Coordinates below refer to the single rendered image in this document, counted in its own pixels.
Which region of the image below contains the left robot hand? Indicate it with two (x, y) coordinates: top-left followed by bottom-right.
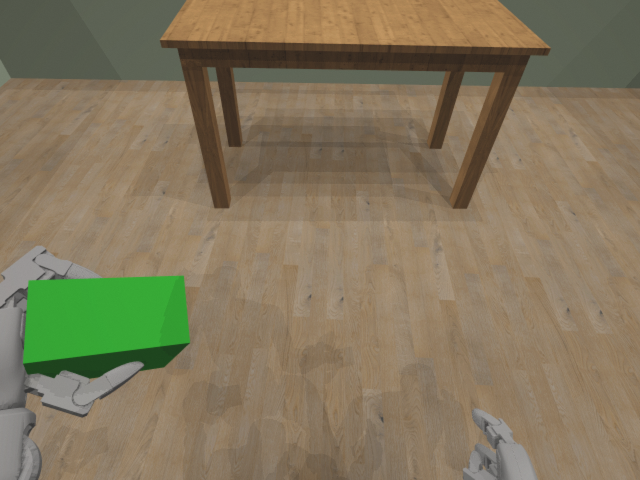
(0, 246), (144, 418)

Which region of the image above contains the table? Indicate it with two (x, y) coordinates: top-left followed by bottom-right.
(160, 0), (551, 209)

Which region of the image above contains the robot left forearm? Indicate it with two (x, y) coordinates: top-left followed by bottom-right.
(0, 408), (42, 480)

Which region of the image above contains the sponge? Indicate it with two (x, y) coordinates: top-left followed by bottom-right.
(23, 276), (190, 379)

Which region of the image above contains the right robot hand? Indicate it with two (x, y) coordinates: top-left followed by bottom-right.
(463, 408), (538, 480)

